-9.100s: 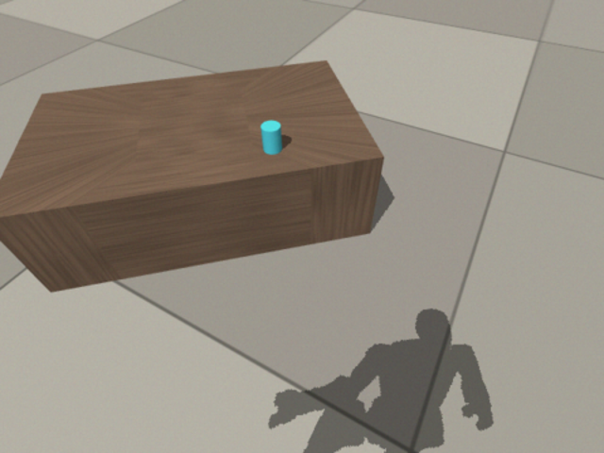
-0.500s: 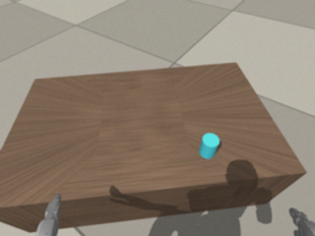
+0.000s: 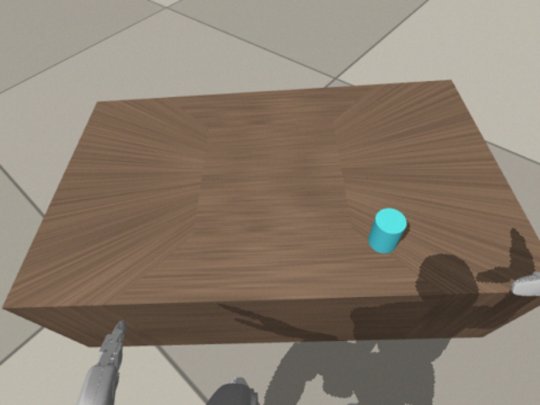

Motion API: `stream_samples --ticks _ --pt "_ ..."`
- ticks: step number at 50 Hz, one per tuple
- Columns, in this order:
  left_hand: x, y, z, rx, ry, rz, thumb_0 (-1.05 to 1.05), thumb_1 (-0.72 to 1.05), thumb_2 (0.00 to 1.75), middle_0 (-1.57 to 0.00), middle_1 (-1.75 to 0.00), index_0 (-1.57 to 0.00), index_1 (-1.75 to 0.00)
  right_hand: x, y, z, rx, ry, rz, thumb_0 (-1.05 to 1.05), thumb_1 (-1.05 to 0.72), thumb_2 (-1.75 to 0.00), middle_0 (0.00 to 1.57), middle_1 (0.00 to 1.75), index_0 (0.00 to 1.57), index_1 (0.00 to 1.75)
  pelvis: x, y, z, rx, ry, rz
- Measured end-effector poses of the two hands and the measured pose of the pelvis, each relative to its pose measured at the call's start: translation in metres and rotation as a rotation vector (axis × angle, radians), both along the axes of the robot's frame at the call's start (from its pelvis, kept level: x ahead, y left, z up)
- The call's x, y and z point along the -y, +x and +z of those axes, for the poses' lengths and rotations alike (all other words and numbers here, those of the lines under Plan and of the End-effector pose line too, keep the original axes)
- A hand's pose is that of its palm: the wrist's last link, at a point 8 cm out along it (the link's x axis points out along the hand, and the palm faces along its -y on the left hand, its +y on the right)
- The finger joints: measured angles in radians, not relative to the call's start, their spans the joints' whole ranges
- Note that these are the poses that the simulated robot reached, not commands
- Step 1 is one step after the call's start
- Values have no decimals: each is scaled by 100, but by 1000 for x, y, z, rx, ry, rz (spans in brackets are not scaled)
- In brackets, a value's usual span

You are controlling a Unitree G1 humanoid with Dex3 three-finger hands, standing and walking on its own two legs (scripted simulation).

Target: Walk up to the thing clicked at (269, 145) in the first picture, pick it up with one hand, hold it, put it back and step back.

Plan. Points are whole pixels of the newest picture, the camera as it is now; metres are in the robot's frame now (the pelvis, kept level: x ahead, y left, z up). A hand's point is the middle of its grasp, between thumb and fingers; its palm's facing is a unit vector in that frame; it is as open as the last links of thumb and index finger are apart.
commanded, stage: go down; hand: right
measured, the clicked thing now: (386, 231) +0.54 -0.19 -0.25
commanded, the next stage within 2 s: approach in 0.94 s
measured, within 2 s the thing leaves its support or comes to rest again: neither
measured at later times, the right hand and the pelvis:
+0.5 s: hand out of the picture +0.42 -0.36 +0.03, palm faces +0.20 +0.98 -0.06, open 17.3 cm; pelvis +0.01 -0.01 -0.01, yaw +0 degrees
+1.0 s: hand out of the picture +0.44 -0.37 +0.06, palm faces +0.20 +0.98 -0.04, open 17.6 cm; pelvis +0.00 -0.01 -0.02, yaw +0 degrees
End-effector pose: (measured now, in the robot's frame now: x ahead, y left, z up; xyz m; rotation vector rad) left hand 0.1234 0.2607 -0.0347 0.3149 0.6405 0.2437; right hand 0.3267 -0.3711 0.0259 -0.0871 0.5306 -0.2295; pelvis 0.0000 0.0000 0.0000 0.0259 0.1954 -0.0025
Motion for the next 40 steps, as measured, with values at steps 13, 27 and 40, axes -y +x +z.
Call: stream_samples --ticks 13,27,40 --pt "13 18 4 -22 22 -40 -1 -52 6 -6 -5 -7 -6 29 27 8 149 21 -4 -1 52 -4 4 5 4 5 3 6 -1 -51 12 -3" --pt "6 19 2 -53 46 -18 -1 -51 6 -6 -6 -7 -6 36 62 20 244 42 19 -1 49 -4 5 4 5 5 8 11 -6 -100 25 2" --pt "5 16 5 -49 64 -38 -1 -51 5 -6 -5 -7 -6 49 67 27 309 24 2 -1 54 -4 5 5 5 5 5 4 -12 -118 30 -1"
